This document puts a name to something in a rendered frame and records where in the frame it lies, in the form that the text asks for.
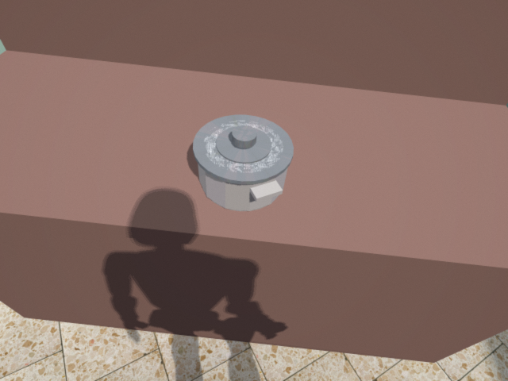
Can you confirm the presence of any knob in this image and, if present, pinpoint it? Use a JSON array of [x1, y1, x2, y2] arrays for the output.
[[232, 125, 257, 148]]

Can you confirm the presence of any table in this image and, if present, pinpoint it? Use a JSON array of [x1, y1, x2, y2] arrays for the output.
[[0, 0, 508, 363]]

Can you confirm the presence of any lid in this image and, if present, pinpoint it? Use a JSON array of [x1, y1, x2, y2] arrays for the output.
[[193, 115, 294, 184]]

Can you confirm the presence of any pot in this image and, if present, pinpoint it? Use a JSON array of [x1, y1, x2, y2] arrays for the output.
[[198, 165, 287, 211]]

